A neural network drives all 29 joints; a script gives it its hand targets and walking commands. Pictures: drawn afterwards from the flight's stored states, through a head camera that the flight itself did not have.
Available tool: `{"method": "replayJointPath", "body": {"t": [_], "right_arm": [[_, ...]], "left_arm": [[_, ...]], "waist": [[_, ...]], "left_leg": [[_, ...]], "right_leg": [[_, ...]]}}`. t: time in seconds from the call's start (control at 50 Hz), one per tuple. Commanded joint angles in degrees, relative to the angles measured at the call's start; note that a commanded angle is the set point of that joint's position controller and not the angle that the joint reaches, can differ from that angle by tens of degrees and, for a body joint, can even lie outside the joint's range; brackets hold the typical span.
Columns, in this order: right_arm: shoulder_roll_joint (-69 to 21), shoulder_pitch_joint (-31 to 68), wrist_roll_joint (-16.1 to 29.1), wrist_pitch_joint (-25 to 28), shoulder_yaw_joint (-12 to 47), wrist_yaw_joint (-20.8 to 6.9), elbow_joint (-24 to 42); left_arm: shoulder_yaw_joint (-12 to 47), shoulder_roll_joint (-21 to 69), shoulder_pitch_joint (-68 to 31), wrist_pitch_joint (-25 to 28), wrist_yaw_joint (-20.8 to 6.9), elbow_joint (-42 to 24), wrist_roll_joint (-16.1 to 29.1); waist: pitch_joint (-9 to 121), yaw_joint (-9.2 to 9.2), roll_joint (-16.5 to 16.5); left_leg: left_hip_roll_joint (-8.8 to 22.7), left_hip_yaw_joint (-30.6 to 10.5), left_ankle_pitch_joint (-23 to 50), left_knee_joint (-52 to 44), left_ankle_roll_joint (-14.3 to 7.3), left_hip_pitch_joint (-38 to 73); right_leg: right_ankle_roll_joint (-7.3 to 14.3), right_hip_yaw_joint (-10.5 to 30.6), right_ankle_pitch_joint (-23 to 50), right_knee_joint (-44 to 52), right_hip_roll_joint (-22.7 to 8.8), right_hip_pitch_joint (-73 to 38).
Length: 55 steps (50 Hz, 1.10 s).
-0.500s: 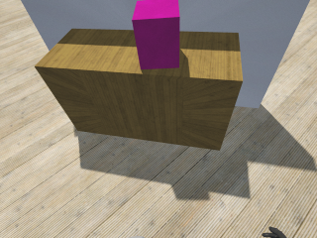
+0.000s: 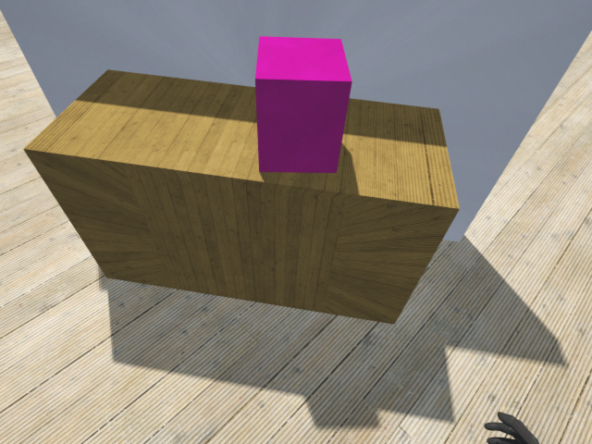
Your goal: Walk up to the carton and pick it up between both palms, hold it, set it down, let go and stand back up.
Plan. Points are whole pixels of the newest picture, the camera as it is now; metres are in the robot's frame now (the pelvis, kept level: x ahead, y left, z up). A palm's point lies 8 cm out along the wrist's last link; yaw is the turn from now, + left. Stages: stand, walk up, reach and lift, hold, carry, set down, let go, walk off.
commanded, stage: walk up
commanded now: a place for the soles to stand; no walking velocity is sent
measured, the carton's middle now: (299, 106) +0.87 -0.04 -0.02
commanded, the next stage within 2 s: none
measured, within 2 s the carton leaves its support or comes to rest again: neither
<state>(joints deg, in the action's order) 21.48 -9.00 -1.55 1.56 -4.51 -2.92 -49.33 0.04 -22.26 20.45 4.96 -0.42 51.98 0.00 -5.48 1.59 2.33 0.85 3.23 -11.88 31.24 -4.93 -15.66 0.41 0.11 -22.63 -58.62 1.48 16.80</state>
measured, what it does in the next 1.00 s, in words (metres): walks ahead: right foot, then left foot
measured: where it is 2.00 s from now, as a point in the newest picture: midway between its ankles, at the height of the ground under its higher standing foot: outside the picture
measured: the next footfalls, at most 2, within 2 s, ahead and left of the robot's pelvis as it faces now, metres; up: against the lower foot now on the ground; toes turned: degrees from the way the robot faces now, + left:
right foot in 0.42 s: +0.22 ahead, -0.15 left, +0.00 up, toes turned -1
left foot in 0.86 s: +0.34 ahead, +0.11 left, +0.00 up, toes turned +2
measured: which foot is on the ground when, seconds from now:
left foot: down 0.00-0.42, up 0.44-0.84, down 0.86-1.00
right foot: up 0.00-0.40, down 0.42-0.88, up 0.90-1.00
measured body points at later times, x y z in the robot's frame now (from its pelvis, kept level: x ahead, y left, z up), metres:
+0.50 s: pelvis +0.14 -0.03 -0.02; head +0.16 -0.06 +0.43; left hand +0.19 +0.28 -0.11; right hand +0.22 -0.34 -0.15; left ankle +0.08 +0.05 -0.69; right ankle +0.18 -0.15 -0.74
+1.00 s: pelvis +0.22 +0.08 -0.02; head +0.25 +0.10 +0.43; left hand +0.28 +0.38 -0.15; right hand +0.31 -0.24 -0.11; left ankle +0.30 +0.11 -0.74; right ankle +0.19 -0.11 -0.68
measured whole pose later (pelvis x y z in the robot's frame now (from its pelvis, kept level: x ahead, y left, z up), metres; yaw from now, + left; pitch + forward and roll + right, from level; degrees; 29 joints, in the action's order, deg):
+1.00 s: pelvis +0.22 +0.08 -0.02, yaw -4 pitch -4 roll -5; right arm 21.1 -8.3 -1.5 -2.2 -5.0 -2.9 -47.8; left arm 0.1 -21.6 19.0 3.0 4.0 51.6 -0.1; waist -8.0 1.0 2.8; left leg 2.6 6.6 -16.6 40.6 -4.2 -21.2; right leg 1.1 2.6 -24.7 -58.2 0.6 21.2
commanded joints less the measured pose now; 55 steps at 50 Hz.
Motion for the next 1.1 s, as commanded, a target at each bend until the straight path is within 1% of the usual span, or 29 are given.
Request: {"method": "replayJointPath", "body": {"t": [0.0,0.08,0.1,0.14,0.24,0.3,0.34,0.36,0.38,0.4,0.42,0.44,0.48,0.5,0.54,0.62,0.66,0.72,0.76,0.8,0.82,0.84,0.86,0.88,0.9,0.94,1.02,1.04,1.08], "right_arm": [[13.8,-2.8,1.0,2.1,-4.8,0.0,4.3],[14.0,-2.0,1.1,2.0,-4.9,0.0,4.9],[14.0,-2.7,1.1,2.0,-4.8,0.1,5.0],[14.4,-2.8,1.1,1.6,-5.1,0.0,5.4],[14.3,-5.2,0.4,1.3,-5.0,0.0,5.2],[14.6,-4.5,-0.4,0.7,-4.8,-0.1,5.4],[14.3,-3.1,0.4,-0.1,-4.2,-0.1,6.1],[13.7,-0.1,0.7,-0.3,-3.7,0.1,7.3],[11.0,0.1,0.8,-0.5,-3.1,0.3,8.4],[7.9,-1.7,0.8,-0.7,-1.8,0.3,10.2],[11.3,-1.5,0.5,-1.6,-2.2,0.5,9.7],[13.3,-2.3,0.3,-2.4,-3.0,0.5,8.3],[13.7,0.6,0.6,-2.1,-3.3,0.2,7.9],[13.3,0.3,0.7,-2.3,-3.4,0.0,7.7],[12.8,-1.5,0.2,-2.9,-3.6,-0.4,8.1],[11.9,2.8,-1.5,-3.9,-3.9,-0.6,10.1],[11.6,4.7,-1.5,-4.0,-3.7,-0.6,11.1],[11.8,4.6,-1.2,-3.6,-3.7,-0.2,10.8],[12.3,4.6,-1.0,-3.0,-4.1,-0.1,10.1],[11.6,0.3,-0.6,-2.0,-4.2,0.1,8.2],[12.5,-5.1,-0.8,-1.5,-4.8,0.3,6.0],[16.5,-8.1,-1.5,-0.9,-6.1,0.9,4.7],[19.5,-7.2,-1.2,-0.6,-6.5,1.3,5.8],[19.7,-2.6,0.9,-1.0,-6.3,1.6,6.1],[17.3,0.5,1.4,-1.4,-5.9,1.7,6.0],[15.1,1.4,0.5,-1.4,-5.4,1.8,5.4],[12.1,1.3,1.0,-1.1,-5.3,2.1,4.9],[11.9,1.4,1.5,-1.2,-5.3,2.2,4.6],[12.5,4.8,1.6,-1.7,-5.7,2.3,5.7]], "left_arm": [[-6.1,-12.7,7.5,-0.8,-0.3,-0.9,0.0],[-6.3,-13.1,5.5,-1.2,-0.4,-1.3,0.1],[-6.4,-13.6,4.6,-1.4,-0.4,-1.3,0.1],[-6.1,-13.6,4.1,-1.4,-0.3,-1.7,0.3],[-5.0,-12.2,0.0,-1.0,0.1,-3.3,0.0],[-4.5,-11.6,-1.7,0.3,0.5,-5.2,0.4],[-5.0,-11.6,2.0,1.2,1.0,-4.2,-0.1],[-5.4,-11.7,9.3,1.7,1.7,-2.2,0.1],[-7.2,-15.9,14.8,2.3,2.6,-1.1,-0.3],[-8.6,-21.1,17.4,2.5,3.3,-1.5,-0.7],[-7.8,-21.2,15.5,2.3,3.4,-2.4,0.0],[-8.5,-23.3,10.6,2.2,3.9,-3.9,0.9],[-7.7,-19.0,9.1,2.2,4.3,-5.0,0.7],[-7.2,-16.6,10.1,2.5,4.4,-4.7,0.4],[-7.1,-16.7,10.5,2.9,5.0,-4.3,0.4],[-7.4,-17.8,9.7,3.2,6.3,-5.1,0.1],[-7.1,-17.7,10.5,3.4,6.9,-5.1,-0.4],[-7.2,-18.1,6.6,3.3,7.5,-5.4,-0.9],[-6.8,-18.2,3.9,3.1,7.4,-5.7,-0.8],[-6.2,-17.7,-1.2,2.5,6.9,-7.4,-0.7],[-5.4,-16.8,-4.6,2.2,6.8,-7.9,-0.6],[-3.5,-11.8,-0.3,1.7,6.3,-7.4,-0.1],[-2.4,-7.6,4.2,1.0,6.2,-6.7,0.6],[-4.3,-14.1,7.9,-0.5,6.6,-3.4,-0.3],[-4.9,-15.3,7.3,-1.4,5.9,-2.0,-0.5],[-4.9,-14.6,5.6,-2.3,4.6,-1.5,-0.1],[-5.1,-12.5,8.5,-3.4,3.2,1.7,-0.5],[-5.3,-12.4,8.8,-3.7,2.9,2.5,-0.6],[-6.4,-14.0,15.0,-4.6,2.4,4.2,-1.0]], "waist": [[-0.4,-0.29,7.8],[-3.0,-0.40,9.4],[-4.0,0.25,6.5],[-4.7,0.42,8.5],[-3.7,2.32,4.9],[-0.9,2.31,6.1],[2.4,0.25,4.3],[5.5,-4.07,1.6],[8.6,-6.53,-3.7],[10.0,-5.56,-14.6],[9.5,-4.46,-8.2],[4.7,-2.51,-6.0],[2.1,-3.37,-4.7],[3.6,-3.06,-6.7],[5.1,-1.49,-7.0],[5.5,-2.10,-7.3],[7.3,-3.28,-10.2],[9.1,-2.27,-11.5],[9.2,-1.82,-12.2],[10.5,0.83,-13.1],[10.8,4.36,-9.5],[13.0,4.82,4.0],[10.7,3.12,14.9],[7.8,0.94,9.0],[2.4,0.24,4.7],[-1.4,-0.47,8.2],[-0.3,-1.05,8.1],[0.6,-1.28,7.4],[4.1,-3.27,12.9]], "left_leg": [[10.5,-12.6,-23.9,-24.1,2.6,7.2],[10.0,-9.1,-22.3,-24.6,1.2,6.8],[11.3,-10.9,-21.5,-25.0,1.8,7.9],[10.3,-8.8,-19.4,-24.2,0.0,11.5],[13.5,-10.1,-10.1,-19.4,-4.8,16.2],[13.3,-6.9,2.9,-11.3,-7.5,18.5],[10.2,-1.5,16.2,-2.3,-5.6,15.4],[7.5,1.0,22.1,7.6,-3.5,13.2],[3.1,1.7,12.8,19.9,0.1,2.7],[-3.7,1.4,-14.1,31.1,2.8,-14.3],[-3.3,-7.7,-22.4,34.5,1.9,-20.2],[0.4,-10.5,-20.9,36.7,2.0,-21.1],[2.0,-10.1,-14.6,37.5,3.4,-22.6],[2.8,-10.1,-11.7,35.5,3.5,-22.7],[3.4,-10.3,-9.4,34.7,3.7,-22.4],[5.1,-10.4,-8.9,35.2,5.0,-26.5],[6.0,-9.8,-7.4,32.5,4.6,-26.8],[7.3,-10.8,-5.9,27.2,3.8,-23.2],[7.3,-10.2,-6.4,21.3,2.8,-16.8],[5.4,-8.1,-4.9,11.3,1.4,-4.6],[5.9,-10.5,0.4,3.5,0.5,9.7],[9.3,-16.7,-4.7,-5.0,-1.1,17.6],[21.3,-29.3,-10.2,-15.0,0.7,18.2],[23.9,-30.3,-24.6,-19.3,2.9,8.3],[21.0,-27.5,-31.5,-22.3,7.5,1.8],[15.1,-19.5,-29.4,-23.7,12.7,-0.4],[11.5,-10.6,-21.9,-23.7,13.6,4.0],[10.5,-8.3,-18.2,-23.9,15.0,6.0],[6.0,-1.9,-13.4,-26.7,21.3,8.7]], "right_leg": [[-0.2,4.7,9.3,-0.3,-2.3,12.6],[-0.6,2.5,9.9,2.5,-2.9,13.0],[-0.4,3.9,10.1,2.3,-3.0,14.1],[-1.0,2.8,9.5,6.1,-3.1,15.5],[-0.8,2.0,5.9,13.5,-4.6,16.5],[0.3,0.5,4.3,24.6,-5.4,11.9],[1.6,-2.8,9.9,31.3,-2.5,2.2],[2.3,-2.5,16.5,37.4,-0.9,-5.9],[4.2,8.0,19.4,36.7,-5.2,-16.6],[9.5,32.7,25.6,37.4,-19.0,-25.7],[14.3,44.5,19.7,40.7,-23.1,-23.4],[15.4,44.5,10.1,40.7,-24.9,-17.3],[14.6,36.6,23.3,38.6,-18.9,-16.9],[11.9,29.8,31.4,36.2,-15.5,-18.4],[10.4,26.6,38.2,33.7,-15.4,-16.2],[14.9,26.4,36.5,31.5,-18.0,-13.2],[15.2,25.2,42.0,29.7,-17.3,-14.5],[14.6,23.6,44.8,26.3,-17.9,-12.6],[13.7,22.2,39.1,24.5,-17.4,-7.4],[11.6,18.1,32.4,20.9,-14.8,0.8],[8.5,16.5,25.3,15.9,-12.4,11.8],[4.3,7.8,15.3,2.1,-4.7,16.9],[1.2,3.0,-10.3,-5.4,4.7,25.4],[0.7,5.2,-10.0,-8.8,0.0,21.8],[0.7,5.2,-5.3,-10.2,-0.5,19.7],[0.7,6.0,1.4,-8.5,-1.3,18.2],[-1.2,6.1,6.3,-3.2,-0.9,12.0],[-1.0,6.1,6.8,-1.5,-0.5,10.6],[-1.0,1.2,5.8,4.1,1.3,3.6]]}}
